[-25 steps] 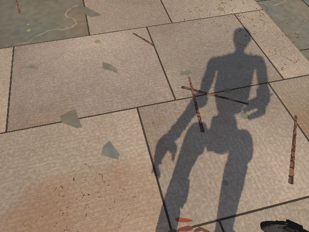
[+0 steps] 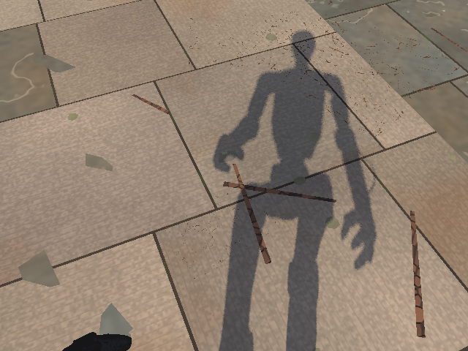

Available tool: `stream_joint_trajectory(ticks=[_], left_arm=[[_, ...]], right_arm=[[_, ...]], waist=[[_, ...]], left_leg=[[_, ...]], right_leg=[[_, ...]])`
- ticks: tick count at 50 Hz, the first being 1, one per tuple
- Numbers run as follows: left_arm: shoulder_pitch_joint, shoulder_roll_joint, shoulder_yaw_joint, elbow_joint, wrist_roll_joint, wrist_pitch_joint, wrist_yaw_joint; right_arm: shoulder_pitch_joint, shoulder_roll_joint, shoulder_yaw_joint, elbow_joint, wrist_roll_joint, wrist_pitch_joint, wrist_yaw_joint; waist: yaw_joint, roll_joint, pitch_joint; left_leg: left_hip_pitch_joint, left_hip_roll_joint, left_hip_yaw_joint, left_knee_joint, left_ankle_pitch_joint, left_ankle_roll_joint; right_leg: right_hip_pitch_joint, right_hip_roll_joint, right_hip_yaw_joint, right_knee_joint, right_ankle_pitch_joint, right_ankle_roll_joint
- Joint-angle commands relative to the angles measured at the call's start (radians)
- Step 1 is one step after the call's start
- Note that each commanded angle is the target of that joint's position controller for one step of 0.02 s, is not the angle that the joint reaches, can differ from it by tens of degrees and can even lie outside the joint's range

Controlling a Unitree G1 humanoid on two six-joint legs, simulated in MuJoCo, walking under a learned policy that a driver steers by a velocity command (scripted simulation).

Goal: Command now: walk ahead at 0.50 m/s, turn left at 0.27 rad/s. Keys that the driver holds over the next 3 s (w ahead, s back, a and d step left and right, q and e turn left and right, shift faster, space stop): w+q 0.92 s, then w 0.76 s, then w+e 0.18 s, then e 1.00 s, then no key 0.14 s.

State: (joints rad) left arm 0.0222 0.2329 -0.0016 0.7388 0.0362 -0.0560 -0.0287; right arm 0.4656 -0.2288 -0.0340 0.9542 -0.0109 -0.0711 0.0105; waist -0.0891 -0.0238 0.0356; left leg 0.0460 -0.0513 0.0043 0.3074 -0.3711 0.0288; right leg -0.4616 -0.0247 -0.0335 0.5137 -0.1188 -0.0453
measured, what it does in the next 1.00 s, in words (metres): walks ahead, turning left: right foot, then left foot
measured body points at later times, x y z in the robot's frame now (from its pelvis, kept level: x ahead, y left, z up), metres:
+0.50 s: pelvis +0.25 +0.02 +0.00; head +0.28 +0.03 +0.45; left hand +0.15 +0.26 -0.14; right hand +0.50 -0.15 -0.10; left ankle +0.36 +0.14 -0.71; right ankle +0.12 -0.10 -0.73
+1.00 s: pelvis +0.50 +0.12 +0.01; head +0.52 +0.15 +0.46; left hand +0.56 +0.43 -0.09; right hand +0.62 -0.13 -0.11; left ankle +0.36 +0.12 -0.73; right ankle +0.71 +0.09 -0.69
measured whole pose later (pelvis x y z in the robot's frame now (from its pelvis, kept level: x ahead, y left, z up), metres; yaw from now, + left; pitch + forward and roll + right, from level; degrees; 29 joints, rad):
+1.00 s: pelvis +0.50 +0.12 +0.01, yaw +33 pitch +2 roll +1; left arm 0.04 0.25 0.03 0.73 0.03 -0.03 -0.03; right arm 0.44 -0.28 -0.07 0.87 -0.01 -0.04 0.00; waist -0.09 -0.04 0.04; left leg 0.01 -0.14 -0.16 0.29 -0.31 0.12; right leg -0.62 -0.07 0.02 0.65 -0.04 0.04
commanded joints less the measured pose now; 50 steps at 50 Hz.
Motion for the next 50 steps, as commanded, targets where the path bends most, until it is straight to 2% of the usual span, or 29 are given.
stream_joint_trajectory(ticks=[1,2,3,4,5,7,9,11,16,19,22,24,25,26,27,28,29,30,31,32,33,34,36,39,43,48,50], left_arm=[[0.392,0.214,0.072,0.043,0.033,-0.036,0.036],[0.428,0.317,0.099,0.046,0.038,-0.023,0.041],[0.385,0.241,0.089,0.037,0.007,-0.010,0.037],[0.298,0.167,0.068,0.029,0.000,-0.011,0.035],[0.249,0.124,0.058,0.029,-0.003,-0.018,0.032],[0.231,0.089,0.049,0.044,-0.010,-0.031,0.037],[0.254,0.093,0.053,0.060,-0.016,-0.049,0.038],[0.274,0.106,0.060,0.076,-0.023,-0.059,0.039],[0.321,0.101,0.063,0.114,-0.017,-0.056,0.038],[0.356,0.125,0.069,0.134,-0.017,-0.054,0.042],[0.397,0.145,0.076,0.159,-0.015,-0.041,0.048],[0.395,0.167,0.081,0.166,-0.013,-0.028,0.054],[0.393,0.185,0.085,0.169,-0.012,-0.020,0.056],[0.390,0.200,0.089,0.169,-0.011,-0.008,0.057],[0.378,0.205,0.090,0.161,-0.015,0.001,0.055],[0.386,0.165,0.078,0.128,-0.011,0.000,0.051],[0.379,0.084,0.067,0.047,-0.025,-0.010,0.030],[0.249,0.162,0.077,0.021,-0.012,-0.023,0.027],[0.213,0.136,0.068,0.009,-0.027,-0.036,0.024],[0.242,0.128,0.065,0.027,-0.029,-0.043,0.027],[0.245,0.124,0.066,0.029,-0.012,-0.031,0.028],[0.276,0.119,0.065,0.039,0.005,-0.011,0.028],[0.284,0.107,0.064,0.036,0.016,0.019,0.021],[0.183,0.096,0.061,-0.003,0.012,0.033,0.015],[0.029,0.099,0.056,-0.053,0.006,0.030,0.011],[-0.095,0.097,0.043,-0.101,-0.004,0.013,0.001],[-0.093,0.104,0.043,-0.108,-0.005,0.004,-0.001]], right_arm=[[-0.053,-0.135,-0.024,-0.080,0.012,-0.012,-0.004],[0.064,-0.017,0.000,-0.108,0.041,-0.008,-0.006],[0.018,-0.143,-0.031,-0.083,0.010,0.009,-0.018],[-0.042,-0.144,-0.039,-0.091,0.006,0.013,-0.011],[-0.073,-0.117,-0.034,-0.095,0.007,0.015,-0.003],[-0.073,-0.099,-0.038,-0.088,-0.013,0.039,0.012],[-0.090,-0.076,-0.037,-0.096,-0.016,0.058,0.025],[-0.148,-0.067,-0.037,-0.119,-0.020,0.067,0.034],[-0.319,-0.051,-0.025,-0.182,-0.019,0.067,0.053],[-0.424,-0.043,-0.013,-0.223,-0.023,0.064,0.064],[-0.475,-0.058,-0.013,-0.252,-0.028,0.063,0.067],[-0.454,-0.071,-0.020,-0.253,-0.031,0.064,0.061],[-0.409,-0.082,-0.027,-0.244,-0.032,0.064,0.055],[-0.320,-0.100,-0.038,-0.220,-0.032,0.058,0.048],[-0.167,-0.126,-0.056,-0.171,-0.038,0.048,0.035],[-0.026,-0.221,-0.088,-0.138,-0.048,0.045,0.018],[-0.087,-0.328,-0.113,-0.165,-0.021,0.056,0.011],[-0.066,-0.310,-0.110,-0.173,-0.004,0.069,0.005],[-0.112,-0.265,-0.098,-0.161,0.000,0.068,-0.004],[-0.153,-0.208,-0.083,-0.155,0.002,0.061,-0.007],[-0.188,-0.181,-0.074,-0.156,0.007,0.052,-0.010],[-0.216,-0.160,-0.066,-0.165,0.009,0.043,-0.011],[-0.199,-0.164,-0.064,-0.161,0.015,0.023,-0.005],[-0.142,-0.194,-0.071,-0.150,0.011,0.015,-0.002],[-0.061,-0.194,-0.072,-0.138,0.011,0.017,-0.003],[0.013,-0.196,-0.070,-0.124,0.000,0.018,-0.015],[0.014,-0.197,-0.067,-0.121,-0.004,0.014,-0.023]], waist=[[0.232,-0.038,-0.229],[0.185,-0.261,-0.348],[0.187,-0.111,-0.281],[0.151,-0.055,-0.139],[0.131,-0.051,-0.071],[0.091,-0.088,-0.021],[0.077,-0.068,-0.024],[0.073,-0.056,-0.007],[0.094,-0.046,0.041],[0.120,-0.047,0.060],[0.131,-0.043,0.069],[0.111,-0.060,0.042],[0.089,-0.074,0.007],[0.050,-0.073,-0.047],[-0.019,-0.036,-0.134],[-0.066,0.071,-0.240],[0.010,0.311,-0.308],[-0.043,0.109,-0.271],[-0.010,0.066,-0.150],[0.045,0.003,-0.065],[0.081,-0.002,-0.036],[0.109,0.010,-0.042],[0.123,0.021,-0.052],[0.099,0.043,-0.014],[0.039,0.072,0.010],[-0.009,0.089,0.012],[0.000,0.100,0.015]], left_leg=[[-0.279,0.140,-0.065,0.482,0.507,0.085],[-0.602,-0.013,0.028,0.792,-0.121,0.047],[-0.679,0.030,-0.050,0.893,-0.142,0.062],[-0.692,0.074,-0.073,0.890,-0.052,0.067],[-0.670,0.106,-0.067,0.856,0.012,0.061],[-0.616,0.133,-0.056,0.818,0.061,0.041],[-0.616,0.135,-0.045,0.822,0.101,0.028],[-0.677,0.147,-0.038,0.806,0.162,0.016],[-0.735,0.149,0.002,0.598,0.330,0.000],[-0.686,0.135,0.062,0.442,0.377,0.022],[-0.664,0.111,0.107,0.359,0.303,0.063],[-0.593,0.059,0.145,0.329,0.205,0.101],[-0.529,0.022,0.162,0.323,0.144,0.124],[-0.431,-0.018,0.167,0.298,0.103,0.150],[-0.227,-0.048,0.148,0.218,0.136,0.182],[0.026,0.128,-0.101,0.175,0.023,0.235],[0.284,0.383,-0.684,0.029,0.021,0.392],[0.258,0.386,-0.682,-0.038,0.121,0.379],[0.146,0.369,-0.532,-0.032,0.223,0.357],[-0.002,0.321,-0.434,-0.043,0.365,0.312],[-0.090,0.266,-0.358,-0.050,0.442,0.282],[-0.146,0.231,-0.309,-0.062,0.489,0.268],[-0.187,0.197,-0.274,-0.077,0.541,0.270],[-0.211,0.169,-0.268,-0.113,0.475,0.255],[-0.141,0.155,-0.295,-0.106,0.451,0.221],[-0.035,0.170,-0.314,-0.040,0.578,0.204],[-0.020,0.191,-0.326,-0.018,0.629,0.181]], right_leg=[[0.566,-0.172,0.199,-0.099,-0.114,-0.083],[0.800,-0.442,0.597,-0.183,-0.189,-0.188],[0.694,-0.421,0.653,-0.232,-0.283,-0.190],[0.566,-0.368,0.497,-0.259,-0.270,-0.162],[0.466,-0.321,0.375,-0.297,-0.172,-0.139],[0.362,-0.252,0.211,-0.337,-0.044,-0.093],[0.347,-0.246,0.138,-0.356,0.058,-0.096],[0.358,-0.245,0.073,-0.378,0.103,-0.102],[0.380,-0.216,-0.075,-0.385,0.187,-0.100],[0.409,-0.228,-0.135,-0.376,0.237,-0.092],[0.504,-0.253,-0.175,-0.324,0.357,-0.079],[0.558,-0.257,-0.211,-0.216,0.631,-0.066],[0.575,-0.259,-0.224,-0.119,0.780,-0.061],[0.574,-0.256,-0.232,0.032,0.850,-0.059],[0.489,-0.239,-0.249,0.258,0.752,-0.038],[0.263,-0.206,-0.248,0.562,0.378,-0.004],[-0.184,0.036,-0.149,0.925,-0.417,0.065],[-0.301,0.004,0.039,0.949,-0.364,0.057],[-0.317,-0.047,0.055,0.897,-0.267,0.046],[-0.250,-0.083,0.055,0.783,-0.215,0.044],[-0.187,-0.103,0.066,0.713,-0.212,0.051],[-0.123,-0.107,0.066,0.676,-0.204,0.061],[-0.095,-0.099,0.052,0.620,-0.197,0.080],[-0.158,-0.095,0.036,0.496,-0.094,0.103],[-0.228,-0.073,0.043,0.311,0.050,0.110],[-0.213,-0.025,0.031,0.143,0.100,0.086],[-0.141,-0.012,0.031,0.080,0.085,0.057]])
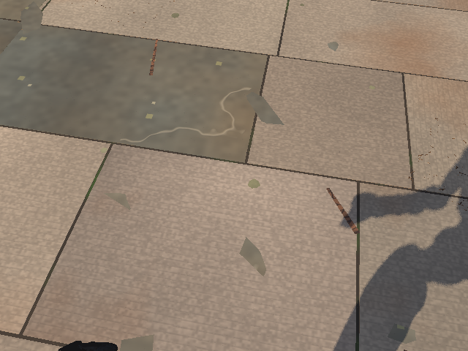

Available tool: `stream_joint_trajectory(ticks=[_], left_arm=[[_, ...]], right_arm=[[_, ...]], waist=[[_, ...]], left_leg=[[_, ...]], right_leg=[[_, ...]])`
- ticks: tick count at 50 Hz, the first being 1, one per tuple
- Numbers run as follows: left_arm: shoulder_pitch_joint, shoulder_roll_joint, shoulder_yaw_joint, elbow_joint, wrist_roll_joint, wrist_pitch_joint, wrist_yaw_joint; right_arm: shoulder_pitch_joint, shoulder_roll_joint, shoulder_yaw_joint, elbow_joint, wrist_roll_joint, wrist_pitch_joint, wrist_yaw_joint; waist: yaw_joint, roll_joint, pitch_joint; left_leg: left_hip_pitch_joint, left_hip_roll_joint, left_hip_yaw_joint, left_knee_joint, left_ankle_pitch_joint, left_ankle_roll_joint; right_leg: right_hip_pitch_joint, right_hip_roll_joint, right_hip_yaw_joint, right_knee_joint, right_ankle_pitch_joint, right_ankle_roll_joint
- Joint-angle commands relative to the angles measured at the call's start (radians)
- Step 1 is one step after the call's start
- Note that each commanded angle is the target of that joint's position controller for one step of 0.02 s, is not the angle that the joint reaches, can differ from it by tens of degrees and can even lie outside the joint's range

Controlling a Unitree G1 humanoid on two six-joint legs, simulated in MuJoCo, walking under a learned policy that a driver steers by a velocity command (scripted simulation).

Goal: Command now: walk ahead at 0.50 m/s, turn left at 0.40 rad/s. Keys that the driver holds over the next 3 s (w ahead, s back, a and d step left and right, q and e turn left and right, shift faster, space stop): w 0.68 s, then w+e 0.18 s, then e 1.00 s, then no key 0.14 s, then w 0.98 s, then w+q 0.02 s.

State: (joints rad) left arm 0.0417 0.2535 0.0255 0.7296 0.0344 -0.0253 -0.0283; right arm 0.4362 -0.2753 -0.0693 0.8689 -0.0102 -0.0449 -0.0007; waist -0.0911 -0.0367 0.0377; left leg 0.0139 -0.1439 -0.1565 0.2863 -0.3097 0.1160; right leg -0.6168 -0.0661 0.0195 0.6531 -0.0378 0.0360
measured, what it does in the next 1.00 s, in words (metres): walks ahead: right foot, then left foot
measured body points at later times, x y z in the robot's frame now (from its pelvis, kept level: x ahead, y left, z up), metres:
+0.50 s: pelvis +0.27 -0.03 +0.01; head +0.30 -0.03 +0.45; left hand +0.21 +0.22 -0.13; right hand +0.47 -0.24 -0.10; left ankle +0.41 +0.11 -0.70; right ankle +0.19 -0.12 -0.74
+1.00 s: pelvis +0.52 +0.03 +0.00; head +0.55 +0.04 +0.45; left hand +0.65 +0.27 -0.13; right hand +0.49 -0.22 -0.13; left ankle +0.44 +0.09 -0.74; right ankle +0.67 -0.11 -0.69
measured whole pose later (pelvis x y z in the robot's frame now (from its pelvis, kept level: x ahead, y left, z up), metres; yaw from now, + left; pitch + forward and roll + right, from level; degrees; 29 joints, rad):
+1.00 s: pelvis +0.52 +0.03 +0.00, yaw -3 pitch +0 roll +1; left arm 0.15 0.24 0.04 0.87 0.03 -0.01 -0.04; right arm 0.38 -0.21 -0.03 0.97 -0.01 -0.09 -0.02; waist -0.02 -0.04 0.05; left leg 0.02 -0.06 0.19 0.23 -0.26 0.07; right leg -0.62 -0.06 -0.03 0.76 -0.02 -0.03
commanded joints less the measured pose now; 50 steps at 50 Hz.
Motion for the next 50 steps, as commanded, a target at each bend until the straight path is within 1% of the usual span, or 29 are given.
stream_joint_trajectory(ticks=[1,3,4,5,6,7,8,9,11,13,15,19,21,24,26,28,29,30,31,32,33,34,35,37,39,43,46,48,50], left_arm=[[-0.072,0.092,0.018,-0.090,-0.003,-0.030,0.000],[0.096,0.129,0.037,-0.037,-0.004,-0.041,0.014],[0.233,0.154,0.048,0.001,0.001,-0.052,0.026],[0.394,0.223,0.062,0.010,0.021,-0.059,0.042],[0.398,0.315,0.087,0.035,0.024,-0.048,0.037],[0.319,0.215,0.071,0.023,-0.005,-0.037,0.026],[0.240,0.144,0.054,0.011,-0.014,-0.037,0.022],[0.208,0.108,0.044,0.017,-0.008,-0.041,0.019],[0.218,0.089,0.035,0.048,-0.011,-0.053,0.022],[0.264,0.094,0.036,0.079,-0.020,-0.072,0.017],[0.291,0.108,0.039,0.102,-0.027,-0.080,0.014],[0.343,0.100,0.036,0.141,-0.029,-0.073,0.013],[0.373,0.110,0.038,0.159,-0.029,-0.073,0.013],[0.416,0.126,0.041,0.185,-0.025,-0.070,0.015],[0.425,0.133,0.042,0.199,-0.022,-0.065,0.020],[0.410,0.144,0.044,0.208,-0.019,-0.058,0.026],[0.400,0.149,0.045,0.211,-0.020,-0.054,0.028],[0.398,0.137,0.040,0.214,-0.023,-0.050,0.028],[0.385,0.103,0.027,0.180,-0.027,-0.052,0.027],[0.492,0.005,0.008,0.157,-0.049,-0.050,0.023],[0.427,0.125,0.039,0.173,-0.018,-0.041,0.032],[0.362,0.117,0.042,0.155,-0.020,-0.045,0.026],[0.337,0.088,0.034,0.156,-0.026,-0.047,0.020],[0.355,0.065,0.032,0.176,-0.011,-0.024,0.011],[0.352,0.051,0.033,0.182,-0.006,-0.004,0.000],[0.225,0.044,0.036,0.145,-0.009,0.010,-0.011],[0.149,0.023,0.027,0.113,-0.009,0.004,-0.012],[0.090,-0.002,0.013,0.093,-0.008,0.001,-0.014],[0.055,-0.005,0.007,0.077,-0.006,0.001,-0.016]], right_arm=[[0.025,-0.155,-0.031,-0.036,-0.005,-0.014,-0.015],[-0.010,-0.174,-0.032,-0.035,-0.007,-0.022,-0.014],[-0.017,-0.166,-0.027,-0.032,-0.005,-0.026,-0.008],[0.000,-0.098,-0.007,-0.060,-0.002,-0.032,-0.003],[0.151,-0.039,0.000,-0.061,0.027,-0.028,0.001],[0.095,-0.114,-0.006,-0.036,-0.010,-0.019,-0.008],[0.004,-0.117,-0.008,-0.047,-0.013,-0.018,0.001],[-0.046,-0.101,-0.001,-0.059,-0.012,-0.019,0.007],[-0.059,-0.084,0.004,-0.062,-0.026,-0.004,0.020],[-0.061,-0.070,0.009,-0.059,-0.031,0.007,0.028],[-0.118,-0.060,0.015,-0.074,-0.034,0.012,0.034],[-0.304,-0.033,0.036,-0.129,-0.030,0.008,0.043],[-0.376,-0.016,0.048,-0.148,-0.024,0.004,0.045],[-0.442,-0.024,0.051,-0.163,-0.019,0.001,0.041],[-0.458,-0.038,0.048,-0.171,-0.019,-0.002,0.036],[-0.416,-0.053,0.040,-0.160,-0.023,-0.008,0.029],[-0.330,-0.063,0.032,-0.130,-0.027,-0.014,0.023],[-0.180,-0.088,0.018,-0.075,-0.037,-0.025,0.014],[0.002,-0.159,-0.003,-0.040,-0.059,-0.032,0.001],[0.040,-0.254,-0.029,-0.029,-0.056,-0.024,-0.003],[-0.013,-0.197,-0.021,-0.034,-0.012,-0.014,0.003],[-0.104,-0.141,-0.006,-0.042,-0.005,-0.014,0.005],[-0.155,-0.090,0.006,-0.045,-0.010,-0.022,0.009],[-0.186,-0.046,0.019,-0.032,-0.010,-0.038,0.002],[-0.152,-0.053,0.017,-0.011,-0.008,-0.057,-0.001],[-0.094,-0.066,0.012,0.024,-0.005,-0.069,-0.004],[-0.096,-0.052,0.021,0.036,-0.001,-0.066,-0.011],[-0.082,-0.057,0.022,0.046,0.003,-0.061,-0.019],[-0.048,-0.064,0.021,0.063,0.003,-0.053,-0.029]], waist=[[0.026,0.119,0.010],[0.105,0.114,-0.051],[0.174,0.073,-0.128],[0.223,-0.030,-0.270],[0.137,-0.292,-0.332],[0.120,-0.097,-0.203],[0.111,-0.007,-0.086],[0.103,0.024,-0.043],[0.078,-0.044,-0.027],[0.071,-0.056,-0.039],[0.072,-0.051,-0.021],[0.108,-0.042,0.023],[0.127,-0.044,0.027],[0.146,-0.044,0.029],[0.140,-0.046,0.036],[0.110,-0.045,0.019],[0.069,-0.037,-0.023],[0.009,0.000,-0.107],[-0.060,0.090,-0.229],[-0.006,0.328,-0.321],[-0.005,0.165,-0.247],[0.033,0.126,-0.118],[0.056,0.092,-0.061],[0.102,0.117,-0.022],[0.112,0.111,-0.022],[0.100,0.089,0.029],[0.107,0.086,0.053],[0.089,0.105,0.043],[0.070,0.116,0.028]], left_leg=[[-0.001,0.292,-0.166,0.017,0.601,0.076],[-0.018,0.267,-0.135,0.171,0.819,0.041],[-0.068,0.213,-0.083,0.360,0.797,0.020],[-0.210,0.156,-0.032,0.649,0.499,0.000],[-0.507,-0.022,0.053,0.911,-0.201,-0.038],[-0.601,0.054,0.001,0.981,-0.164,-0.024],[-0.599,0.090,0.006,0.960,-0.072,-0.026],[-0.583,0.121,0.018,0.916,-0.023,-0.030],[-0.537,0.154,0.043,0.848,-0.001,-0.046],[-0.533,0.156,0.065,0.823,0.010,-0.059],[-0.594,0.181,0.095,0.777,0.053,-0.075],[-0.653,0.222,0.164,0.568,0.190,-0.107],[-0.610,0.214,0.193,0.449,0.247,-0.109],[-0.560,0.194,0.217,0.343,0.267,-0.093],[-0.542,0.186,0.214,0.304,0.232,-0.070],[-0.463,0.158,0.222,0.258,0.162,-0.039],[-0.351,0.129,0.234,0.213,0.150,-0.020],[-0.152,0.120,0.231,0.164,0.168,0.008],[0.097,0.315,0.020,0.144,0.075,0.064],[0.307,0.576,-0.444,0.033,0.003,0.187],[0.225,0.541,-0.475,-0.007,-0.024,0.176],[0.103,0.497,-0.320,-0.021,0.017,0.153],[-0.004,0.454,-0.207,-0.060,0.108,0.125],[-0.124,0.384,-0.055,-0.116,0.189,0.065],[-0.146,0.376,0.010,-0.146,0.266,0.058],[-0.116,0.367,0.123,-0.193,0.302,0.044],[-0.122,0.336,0.254,-0.131,0.666,0.022],[-0.123,0.321,0.319,-0.082,0.786,0.004],[-0.069,0.328,0.341,-0.030,0.848,-0.003]], right_leg=[[0.090,0.039,-0.022,-0.095,-0.018,-0.044],[0.320,0.094,-0.049,-0.147,-0.102,-0.084],[0.503,0.069,-0.033,-0.197,-0.085,-0.113],[0.727,-0.159,0.222,-0.214,-0.254,-0.164],[0.888,-0.366,0.711,-0.359,-0.305,-0.296],[0.776,-0.331,0.731,-0.396,-0.418,-0.282],[0.645,-0.287,0.554,-0.402,-0.382,-0.266],[0.569,-0.236,0.431,-0.420,-0.257,-0.245],[0.500,-0.164,0.275,-0.446,-0.082,-0.214],[0.499,-0.150,0.217,-0.459,0.048,-0.225],[0.510,-0.147,0.175,-0.494,0.070,-0.240],[0.522,-0.105,0.086,-0.535,0.116,-0.232],[0.523,-0.094,0.051,-0.528,0.167,-0.220],[0.568,-0.118,0.042,-0.501,0.223,-0.212],[0.616,-0.149,0.051,-0.471,0.271,-0.207],[0.652,-0.162,0.043,-0.389,0.418,-0.193],[0.655,-0.148,0.023,-0.281,0.528,-0.180],[0.599,-0.104,-0.017,-0.102,0.532,-0.160],[0.416,-0.057,-0.055,0.177,0.256,-0.138],[0.077,0.126,-0.103,0.514,-0.437,-0.100],[-0.012,0.089,0.023,0.591,-0.466,-0.116],[-0.034,0.044,0.036,0.579,-0.378,-0.123],[0.000,0.013,0.038,0.529,-0.316,-0.121],[0.086,-0.015,0.037,0.458,-0.268,-0.103],[0.099,-0.010,0.033,0.450,-0.230,-0.090],[-0.038,-0.024,0.035,0.384,-0.092,-0.071],[-0.013,-0.003,-0.026,0.228,-0.010,-0.057],[0.058,0.018,-0.089,0.103,0.049,-0.063],[0.090,0.042,-0.128,0.023,0.068,-0.078]])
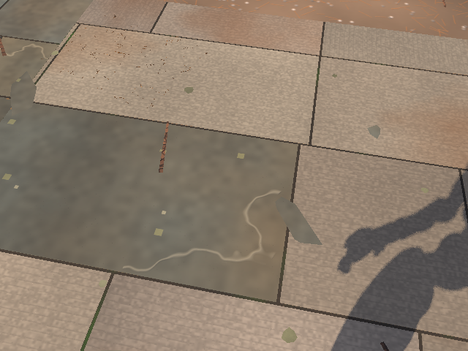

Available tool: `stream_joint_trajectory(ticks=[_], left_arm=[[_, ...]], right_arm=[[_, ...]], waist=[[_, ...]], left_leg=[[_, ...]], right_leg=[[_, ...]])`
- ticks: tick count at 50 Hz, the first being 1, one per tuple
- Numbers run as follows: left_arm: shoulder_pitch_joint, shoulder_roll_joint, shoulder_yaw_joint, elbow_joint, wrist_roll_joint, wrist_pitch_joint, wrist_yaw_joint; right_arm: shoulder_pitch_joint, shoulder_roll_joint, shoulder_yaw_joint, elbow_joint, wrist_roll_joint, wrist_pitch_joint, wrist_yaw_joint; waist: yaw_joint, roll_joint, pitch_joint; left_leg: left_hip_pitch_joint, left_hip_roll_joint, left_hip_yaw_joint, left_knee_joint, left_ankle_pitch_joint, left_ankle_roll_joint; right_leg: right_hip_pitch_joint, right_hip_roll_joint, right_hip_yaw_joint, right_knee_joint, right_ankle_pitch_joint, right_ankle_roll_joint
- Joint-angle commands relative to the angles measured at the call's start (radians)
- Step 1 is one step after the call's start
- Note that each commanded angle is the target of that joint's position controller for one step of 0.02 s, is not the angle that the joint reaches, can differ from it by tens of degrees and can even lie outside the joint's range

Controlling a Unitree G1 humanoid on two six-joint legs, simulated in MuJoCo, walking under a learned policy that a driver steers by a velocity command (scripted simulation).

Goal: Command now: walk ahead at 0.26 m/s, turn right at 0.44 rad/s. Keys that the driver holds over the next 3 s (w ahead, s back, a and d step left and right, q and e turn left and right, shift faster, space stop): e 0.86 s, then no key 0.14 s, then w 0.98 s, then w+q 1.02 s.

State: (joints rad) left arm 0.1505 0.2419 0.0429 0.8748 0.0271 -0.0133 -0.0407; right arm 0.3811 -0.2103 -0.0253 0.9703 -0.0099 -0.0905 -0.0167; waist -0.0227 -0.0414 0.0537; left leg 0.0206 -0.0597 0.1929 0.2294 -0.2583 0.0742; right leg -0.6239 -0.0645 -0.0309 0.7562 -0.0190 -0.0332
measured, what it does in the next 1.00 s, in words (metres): walks ahead, turning right: right foot, then left foot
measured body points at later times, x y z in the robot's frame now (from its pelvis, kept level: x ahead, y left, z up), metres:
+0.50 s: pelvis +0.11 -0.01 -0.01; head +0.14 -0.03 +0.44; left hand +0.26 +0.25 -0.12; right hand +0.17 -0.29 -0.14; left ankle +0.19 +0.15 -0.69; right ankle +0.17 -0.07 -0.74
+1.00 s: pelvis +0.13 +0.04 +0.00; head +0.17 +0.04 +0.45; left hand +0.37 +0.21 -0.13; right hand +0.08 -0.25 -0.10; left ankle +0.17 +0.12 -0.74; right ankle +0.03 -0.06 -0.69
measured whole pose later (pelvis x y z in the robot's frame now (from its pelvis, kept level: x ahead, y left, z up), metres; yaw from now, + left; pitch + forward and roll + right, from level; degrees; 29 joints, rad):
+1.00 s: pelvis +0.13 +0.04 +0.00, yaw -33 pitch +0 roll -2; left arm 0.19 0.31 0.08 0.81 0.01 0.09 -0.03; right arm 0.22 -0.25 -0.03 0.75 -0.03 0.01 -0.03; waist -0.01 -0.03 0.06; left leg -0.19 0.03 0.08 0.44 -0.25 0.04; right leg -0.39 0.05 0.07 0.91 -0.45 0.05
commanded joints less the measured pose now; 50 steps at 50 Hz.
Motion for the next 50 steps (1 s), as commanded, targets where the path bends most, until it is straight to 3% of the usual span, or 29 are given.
stream_joint_trajectory(ticks=[1,4,5,6,7,8,9,10,11,12,13,15,17,21,23,29,32,33,34,35,36,37,38,40,45,50], left_arm=[[-0.048,0.012,-0.010,-0.071,0.005,-0.011,-0.003],[0.068,0.055,0.007,-0.051,0.017,-0.017,0.004],[0.144,0.076,0.018,-0.032,0.021,-0.027,0.008],[0.234,0.109,0.033,-0.011,0.030,-0.041,0.017],[0.256,0.230,0.064,-0.017,0.024,-0.046,0.029],[0.259,0.284,0.084,-0.033,-0.018,-0.027,0.034],[0.207,0.248,0.082,-0.060,-0.045,-0.006,0.038],[0.125,0.186,0.066,-0.076,-0.041,0.008,0.045],[0.081,0.135,0.051,-0.077,-0.034,0.018,0.049],[0.064,0.116,0.046,-0.079,-0.034,0.022,0.053],[0.057,0.111,0.045,-0.080,-0.026,0.023,0.052],[0.061,0.139,0.054,-0.084,-0.015,0.015,0.045],[0.065,0.164,0.062,-0.090,-0.012,0.015,0.042],[0.084,0.178,0.071,-0.101,-0.011,0.034,0.045],[0.094,0.183,0.075,-0.105,-0.009,0.042,0.045],[0.086,0.188,0.083,-0.116,0.001,0.052,0.038],[0.046,0.184,0.084,-0.123,-0.011,0.060,0.032],[0.032,0.172,0.080,-0.129,-0.023,0.060,0.035],[0.077,0.109,0.065,-0.136,-0.033,0.058,0.040],[0.086,0.109,0.068,-0.145,-0.033,0.050,0.048],[0.064,0.190,0.086,-0.134,0.008,0.048,0.049],[0.088,0.190,0.092,-0.119,0.008,0.050,0.042],[0.120,0.177,0.090,-0.102,0.007,0.059,0.035],[0.148,0.170,0.086,-0.089,0.002,0.077,0.017],[0.032,0.134,0.061,-0.132,-0.011,0.088,0.005],[0.016,0.105,0.035,-0.138,-0.022,0.090,0.012]], right_arm=[[0.014,-0.135,-0.025,-0.033,0.001,-0.002,-0.017],[-0.016,-0.165,-0.040,-0.038,0.001,0.017,-0.033],[-0.027,-0.172,-0.044,-0.045,0.001,0.026,-0.035],[-0.043,-0.183,-0.049,-0.055,0.008,0.032,-0.031],[0.017,-0.116,-0.036,-0.098,0.002,0.031,-0.025],[0.070,-0.101,-0.033,-0.123,0.017,0.045,-0.020],[0.025,-0.128,-0.035,-0.115,-0.011,0.056,-0.017],[-0.050,-0.124,-0.035,-0.133,-0.008,0.058,-0.014],[-0.093,-0.124,-0.038,-0.140,-0.012,0.061,-0.016],[-0.099,-0.128,-0.041,-0.149,-0.024,0.075,-0.018],[-0.077,-0.118,-0.040,-0.143,-0.031,0.093,-0.018],[-0.059,-0.098,-0.037,-0.145,-0.026,0.113,-0.017],[-0.084,-0.099,-0.038,-0.159,-0.021,0.121,-0.018],[-0.178,-0.121,-0.044,-0.198,-0.019,0.134,-0.022],[-0.209,-0.126,-0.044,-0.213,-0.014,0.133,-0.024],[-0.208,-0.129,-0.036,-0.235,0.007,0.111,-0.032],[-0.106,-0.130,-0.034,-0.220,0.016,0.095,-0.040],[-0.063,-0.148,-0.038,-0.211,0.010,0.088,-0.046],[-0.090,-0.233,-0.055,-0.227,-0.006,0.086,-0.056],[-0.197,-0.307,-0.066,-0.277,-0.017,0.091,-0.053],[-0.204,-0.265,-0.061,-0.272,-0.027,0.095,-0.046],[-0.244,-0.198,-0.041,-0.283,-0.018,0.093,-0.041],[-0.274,-0.172,-0.034,-0.289,-0.013,0.092,-0.036],[-0.274,-0.164,-0.030,-0.306,-0.014,0.093,-0.036],[-0.109,-0.197,-0.047,-0.263,-0.014,0.092,-0.030],[-0.135,-0.217,-0.055,-0.250,-0.017,0.087,-0.007]], waist=[[0.002,0.131,0.002],[0.049,0.156,-0.059],[0.079,0.139,-0.104],[0.134,0.077,-0.156],[0.091,-0.115,-0.254],[0.073,-0.181,-0.406],[0.080,-0.008,-0.364],[0.066,0.019,-0.214],[0.037,0.061,-0.108],[0.019,0.046,-0.076],[0.007,0.026,-0.087],[-0.002,0.015,-0.125],[0.005,-0.003,-0.140],[0.044,-0.055,-0.124],[0.058,-0.065,-0.111],[0.060,-0.086,-0.113],[0.007,-0.088,-0.114],[-0.018,-0.061,-0.106],[0.023,0.110,-0.106],[0.039,0.270,-0.065],[0.041,0.169,-0.041],[0.074,0.121,-0.042],[0.093,0.120,-0.039],[0.084,0.186,-0.059],[-0.012,0.187,-0.068],[-0.009,0.224,-0.088]], left_leg=[[-0.043,0.254,-0.004,0.066,0.834,0.036],[0.008,0.280,0.002,0.284,1.008,0.030],[0.001,0.275,0.001,0.432,0.954,0.024],[-0.069,0.236,0.018,0.658,0.746,-0.010],[-0.326,0.132,0.023,0.973,0.004,-0.051],[-0.556,-0.028,-0.125,1.223,-0.419,-0.080],[-0.592,0.055,-0.229,1.223,-0.337,-0.083],[-0.616,0.081,-0.227,1.172,-0.262,-0.088],[-0.609,0.107,-0.228,1.080,-0.217,-0.095],[-0.572,0.121,-0.231,1.006,-0.183,-0.103],[-0.523,0.115,-0.224,0.971,-0.159,-0.108],[-0.489,0.098,-0.219,0.922,-0.135,-0.117],[-0.502,0.097,-0.225,0.860,-0.116,-0.123],[-0.552,0.091,-0.247,0.748,-0.094,-0.134],[-0.559,0.082,-0.256,0.697,-0.100,-0.134],[-0.441,0.022,-0.264,0.513,-0.160,-0.095],[-0.256,-0.011,-0.251,0.258,-0.108,-0.056],[-0.150,0.021,-0.270,0.098,-0.041,-0.042],[-0.083,0.221,-0.464,-0.032,-0.136,0.005],[-0.129,0.445,-0.721,-0.087,-0.097,0.105],[-0.237,0.455,-0.650,-0.033,0.097,0.160],[-0.260,0.385,-0.542,0.004,0.219,0.141],[-0.256,0.319,-0.435,0.029,0.290,0.109],[-0.186,0.267,-0.331,0.067,0.411,0.096],[0.002,0.302,-0.307,0.123,0.585,0.133],[-0.062,0.310,-0.271,0.156,0.604,0.138]], right_leg=[[0.111,0.053,-0.088,-0.103,0.025,-0.020],[0.227,0.114,-0.105,-0.152,-0.111,-0.078],[0.307,0.133,-0.094,-0.214,-0.100,-0.102],[0.442,0.107,-0.041,-0.339,0.098,-0.137],[0.695,-0.159,0.235,-0.211,0.712,-0.223],[0.869,-0.343,0.579,-0.263,0.932,-0.431],[0.768,-0.311,0.504,-0.325,0.687,-0.417],[0.615,-0.262,0.438,-0.384,0.481,-0.382],[0.492,-0.200,0.382,-0.432,0.366,-0.324],[0.416,-0.152,0.338,-0.454,0.302,-0.286],[0.372,-0.119,0.311,-0.464,0.268,-0.262],[0.351,-0.087,0.294,-0.461,0.256,-0.243],[0.350,-0.071,0.309,-0.469,0.152,-0.227],[0.371,-0.054,0.399,-0.511,-0.206,-0.196],[0.385,-0.056,0.447,-0.520,-0.290,-0.191],[0.401,-0.052,0.539,-0.481,-0.193,-0.179],[0.346,-0.019,0.562,-0.450,-0.146,-0.128],[0.278,0.027,0.534,-0.419,-0.234,-0.077],[0.182,0.129,0.416,-0.255,-0.442,-0.012],[0.026,0.290,0.167,-0.009,-0.526,0.024],[0.068,0.194,0.161,0.177,-0.512,0.038],[0.110,0.186,0.164,0.263,-0.461,0.038],[0.115,0.184,0.154,0.338,-0.412,0.044],[0.077,0.176,0.121,0.438,-0.384,0.067],[0.019,0.142,0.095,0.299,-0.408,0.107],[0.216,0.126,0.043,0.048,-0.450,0.074]])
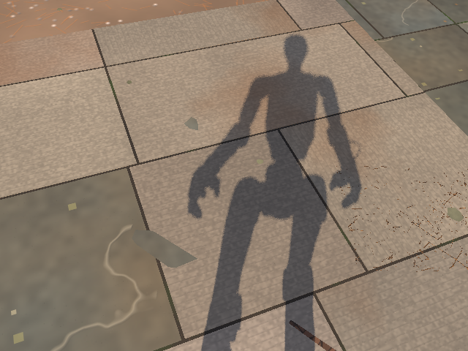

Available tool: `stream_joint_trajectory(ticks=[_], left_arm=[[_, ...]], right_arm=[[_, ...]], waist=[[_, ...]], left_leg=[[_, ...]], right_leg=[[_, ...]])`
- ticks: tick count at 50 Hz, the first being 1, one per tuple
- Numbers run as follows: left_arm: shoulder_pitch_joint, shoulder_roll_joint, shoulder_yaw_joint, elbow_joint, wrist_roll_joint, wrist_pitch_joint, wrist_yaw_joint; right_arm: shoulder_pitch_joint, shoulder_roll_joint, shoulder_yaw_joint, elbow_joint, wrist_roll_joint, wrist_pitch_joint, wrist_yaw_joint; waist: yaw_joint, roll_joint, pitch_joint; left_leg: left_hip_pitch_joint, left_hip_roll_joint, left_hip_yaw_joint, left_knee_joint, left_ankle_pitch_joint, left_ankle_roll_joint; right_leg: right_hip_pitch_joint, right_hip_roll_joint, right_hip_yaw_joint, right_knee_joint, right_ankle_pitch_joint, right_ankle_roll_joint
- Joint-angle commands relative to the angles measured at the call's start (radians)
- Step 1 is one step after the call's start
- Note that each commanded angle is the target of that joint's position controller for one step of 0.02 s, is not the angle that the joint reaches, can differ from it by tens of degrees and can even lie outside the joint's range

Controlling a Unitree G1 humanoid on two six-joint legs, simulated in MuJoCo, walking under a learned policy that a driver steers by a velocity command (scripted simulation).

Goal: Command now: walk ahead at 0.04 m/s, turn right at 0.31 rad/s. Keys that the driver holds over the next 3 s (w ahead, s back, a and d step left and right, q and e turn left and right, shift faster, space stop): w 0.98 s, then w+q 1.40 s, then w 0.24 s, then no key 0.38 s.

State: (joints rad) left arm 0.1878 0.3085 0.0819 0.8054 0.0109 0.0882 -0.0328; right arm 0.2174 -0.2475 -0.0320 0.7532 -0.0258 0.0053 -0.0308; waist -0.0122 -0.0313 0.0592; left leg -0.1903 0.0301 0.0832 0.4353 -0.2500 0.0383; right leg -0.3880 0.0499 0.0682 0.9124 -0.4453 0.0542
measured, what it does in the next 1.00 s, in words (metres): walks ahead: right foot, then left foot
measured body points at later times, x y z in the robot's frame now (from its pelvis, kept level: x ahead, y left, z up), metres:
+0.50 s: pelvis +0.12 -0.02 -0.01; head +0.14 -0.02 +0.44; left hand +0.09 +0.25 -0.14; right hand +0.26 -0.28 -0.12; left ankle +0.27 +0.10 -0.71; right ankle -0.03 -0.11 -0.74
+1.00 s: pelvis +0.39 +0.02 +0.00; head +0.41 +0.02 +0.45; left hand +0.55 +0.24 -0.13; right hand +0.33 -0.23 -0.14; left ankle +0.30 +0.09 -0.74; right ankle +0.56 -0.13 -0.69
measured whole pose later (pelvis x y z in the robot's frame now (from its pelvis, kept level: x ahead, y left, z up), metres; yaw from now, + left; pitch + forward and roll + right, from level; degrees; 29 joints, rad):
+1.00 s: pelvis +0.39 +0.02 +0.00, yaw -3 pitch +0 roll +1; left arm 0.09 0.24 0.02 0.88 0.03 -0.03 -0.04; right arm 0.44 -0.20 -0.03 0.99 -0.01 -0.09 0.01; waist -0.04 -0.04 0.04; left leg 0.05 -0.09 0.08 0.17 -0.23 0.09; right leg -0.64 -0.10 -0.04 0.71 0.01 -0.03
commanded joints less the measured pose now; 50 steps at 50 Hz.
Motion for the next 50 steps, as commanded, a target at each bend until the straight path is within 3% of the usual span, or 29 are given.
stream_joint_trajectory(ticks=[1,3,4,5,6,7,8,9,10,11,13,16,20,25,27,28,29,30,31,32,33,34,35,36,37,39,43,47,50], left_arm=[[-0.021,0.037,-0.009,-0.069,-0.006,-0.013,0.006],[-0.032,0.042,-0.015,-0.072,-0.002,-0.021,0.006],[-0.011,0.034,-0.020,-0.061,0.003,-0.028,0.005],[0.039,0.016,-0.028,-0.035,0.010,-0.041,0.008],[0.109,0.030,-0.028,-0.002,0.016,-0.058,0.015],[0.215,0.099,-0.020,0.017,0.032,-0.075,0.024],[0.237,0.236,0.017,0.027,0.021,-0.079,0.030],[0.196,0.173,0.004,0.030,0.020,-0.086,0.033],[0.138,0.117,-0.016,0.020,0.012,-0.096,0.033],[0.101,0.094,-0.022,0.013,0.011,-0.106,0.034],[0.106,0.070,-0.029,0.023,0.006,-0.130,0.037],[0.169,0.070,-0.027,0.060,-0.001,-0.151,0.032],[0.226,0.065,-0.029,0.099,0.005,-0.156,0.032],[0.264,0.096,-0.025,0.140,0.007,-0.166,0.041],[0.239,0.109,-0.023,0.146,0.009,-0.167,0.044],[0.227,0.119,-0.021,0.150,0.011,-0.168,0.045],[0.215,0.124,-0.020,0.155,0.011,-0.164,0.044],[0.222,0.107,-0.027,0.150,0.009,-0.165,0.042],[0.303,-0.005,-0.054,0.113,-0.021,-0.168,0.032],[0.295,0.048,-0.036,0.124,0.000,-0.170,0.031],[0.229,0.073,-0.025,0.110,0.007,-0.167,0.029],[0.185,0.065,-0.030,0.103,0.009,-0.171,0.021],[0.172,0.039,-0.033,0.104,0.009,-0.168,0.016],[0.186,0.027,-0.036,0.111,0.021,-0.156,0.012],[0.204,0.013,-0.040,0.125,0.028,-0.143,0.006],[0.181,0.001,-0.041,0.119,0.026,-0.131,-0.001],[0.006,0.001,-0.042,0.064,0.028,-0.122,-0.006],[-0.145,-0.029,-0.056,0.016,0.021,-0.131,-0.010],[-0.234,-0.028,-0.060,-0.014,0.019,-0.134,-0.008]], right_arm=[[0.037,-0.186,-0.050,-0.027,-0.004,-0.008,0.014],[0.058,-0.202,-0.058,-0.009,-0.009,-0.001,0.026],[0.054,-0.201,-0.059,-0.001,-0.006,0.005,0.032],[0.041,-0.181,-0.054,0.005,0.001,0.010,0.034],[0.040,-0.133,-0.041,0.007,-0.001,0.009,0.034],[0.028,-0.032,-0.014,-0.021,-0.009,0.004,0.042],[-0.057,-0.094,-0.026,-0.068,-0.013,0.004,0.036],[-0.103,-0.175,-0.050,-0.068,-0.012,0.002,0.038],[-0.067,-0.167,-0.052,-0.045,0.002,-0.007,0.053],[-0.024,-0.162,-0.052,-0.016,0.007,-0.017,0.064],[0.003,-0.145,-0.052,0.017,-0.013,-0.022,0.076],[-0.041,-0.115,-0.047,0.008,-0.013,-0.019,0.080],[-0.155,-0.090,-0.036,-0.031,-0.009,-0.020,0.083],[-0.231,-0.081,-0.026,-0.074,-0.005,-0.027,0.083],[-0.177,-0.091,-0.030,-0.065,-0.003,-0.031,0.073],[-0.101,-0.104,-0.038,-0.043,-0.002,-0.034,0.062],[0.046,-0.120,-0.050,0.006,-0.003,-0.042,0.050],[0.219,-0.168,-0.067,0.058,-0.018,-0.053,0.035],[0.335,-0.296,-0.096,0.072,-0.038,-0.059,0.027],[0.292,-0.278,-0.088,0.078,-0.007,-0.055,0.039],[0.168,-0.226,-0.075,0.066,0.007,-0.054,0.043],[0.084,-0.154,-0.056,0.051,0.010,-0.059,0.048],[0.045,-0.121,-0.045,0.053,0.008,-0.066,0.048],[0.036,-0.097,-0.036,0.066,0.010,-0.074,0.046],[0.044,-0.086,-0.031,0.077,0.009,-0.082,0.046],[0.092,-0.093,-0.033,0.106,0.014,-0.098,0.047],[0.169,-0.092,-0.030,0.152,0.019,-0.103,0.046],[0.223,-0.088,-0.024,0.186,0.021,-0.105,0.042],[0.280,-0.089,-0.022,0.216,0.017,-0.104,0.034]], waist=[[-0.027,0.223,-0.112],[-0.035,0.238,-0.100],[-0.012,0.218,-0.079],[0.026,0.181,-0.059],[0.059,0.098,-0.065],[0.098,-0.160,-0.100],[0.126,-0.254,0.033],[0.108,-0.107,0.113],[0.065,-0.096,0.117],[0.037,-0.099,0.103],[0.026,-0.089,0.060],[0.035,-0.058,0.049],[0.064,-0.062,0.082],[0.063,-0.064,0.093],[0.025,-0.065,0.068],[-0.013,-0.066,0.022],[-0.083,-0.035,-0.060],[-0.146,0.013,-0.170],[-0.130,0.256,-0.316],[-0.101,0.253,-0.327],[-0.046,0.165,-0.163],[-0.024,0.083,-0.075],[0.006,0.081,-0.036],[0.030,0.103,-0.018],[0.040,0.107,-0.025],[0.045,0.098,-0.019],[0.019,0.078,0.038],[-0.015,0.080,0.048],[-0.044,0.083,0.054]], left_leg=[[0.132,0.219,-0.164,-0.064,0.489,0.173],[0.086,0.219,-0.197,-0.104,0.180,0.172],[0.030,0.211,-0.200,-0.107,0.032,0.160],[-0.068,0.190,-0.180,-0.078,-0.084,0.134],[-0.207,0.153,-0.140,-0.006,-0.188,0.092],[-0.376,0.052,-0.012,0.299,-0.341,0.035],[-0.553,-0.041,0.001,0.406,-0.354,0.018],[-0.556,0.027,-0.085,0.482,-0.260,0.019],[-0.545,0.032,-0.095,0.492,-0.175,0.016],[-0.522,0.042,-0.094,0.489,-0.114,0.007],[-0.490,0.046,-0.071,0.525,-0.023,-0.011],[-0.533,0.053,-0.054,0.526,0.043,-0.038],[-0.553,0.053,-0.035,0.403,0.109,-0.060],[-0.434,0.023,-0.012,0.220,0.116,-0.006],[-0.313,-0.009,0.004,0.171,0.075,0.033],[-0.196,-0.045,0.017,0.150,0.051,0.051],[-0.013,-0.080,0.032,0.088,0.066,0.073],[0.246,-0.008,-0.049,0.063,0.020,0.102],[0.500,0.305,-0.525,-0.046,-0.268,0.193],[0.439,0.377,-0.837,-0.218,-0.286,0.226],[0.300,0.347,-0.686,-0.210,-0.325,0.211],[0.166,0.305,-0.550,-0.234,-0.250,0.196],[0.088,0.251,-0.444,-0.261,-0.161,0.168],[0.031,0.213,-0.367,-0.278,-0.062,0.150],[0.006,0.192,-0.314,-0.288,0.014,0.148],[0.004,0.181,-0.260,-0.312,0.111,0.164],[0.065,0.159,-0.192,-0.359,0.177,0.173],[0.105,0.129,-0.124,-0.342,0.326,0.155],[0.175,0.148,-0.126,-0.317,0.430,0.154]], right_leg=[[0.027,0.013,-0.081,-0.161,-0.029,-0.026],[0.100,0.020,-0.116,-0.278,-0.031,-0.058],[0.176,0.023,-0.132,-0.390,0.023,-0.081],[0.310,0.027,-0.141,-0.534,0.119,-0.108],[0.479,-0.015,-0.062,-0.597,0.113,-0.130],[0.615,-0.285,0.289,-0.734,-0.136,-0.170],[0.456,-0.441,0.550,-0.815,-0.188,-0.298],[0.403,-0.402,0.481,-0.813,-0.200,-0.319],[0.392,-0.341,0.401,-0.822,-0.173,-0.294],[0.403,-0.292,0.322,-0.834,-0.087,-0.264],[0.423,-0.240,0.211,-0.830,0.118,-0.252],[0.438,-0.234,0.147,-0.826,0.261,-0.266],[0.422,-0.232,0.103,-0.830,0.348,-0.274],[0.432,-0.271,0.070,-0.786,0.573,-0.255],[0.433,-0.279,0.048,-0.719,0.754,-0.231],[0.431,-0.270,0.028,-0.621,0.933,-0.214],[0.403,-0.235,-0.012,-0.432,1.037,-0.193],[0.253,-0.183,-0.047,-0.181,0.883,-0.174],[-0.049,-0.032,-0.115,0.210,0.365,-0.124],[-0.158,0.043,0.021,0.362,-0.037,-0.143],[-0.214,-0.030,0.042,0.412,0.029,-0.160],[-0.201,-0.077,0.022,0.361,0.116,-0.165],[-0.171,-0.113,0.004,0.296,0.156,-0.164],[-0.130,-0.133,-0.005,0.254,0.173,-0.154],[-0.098,-0.137,-0.018,0.245,0.190,-0.144],[-0.124,-0.146,-0.038,0.216,0.220,-0.127],[-0.288,-0.174,-0.076,0.074,0.348,-0.086],[-0.265,-0.146,-0.121,-0.164,0.467,-0.070],[-0.238,-0.119,-0.142,-0.273,0.487,-0.083]])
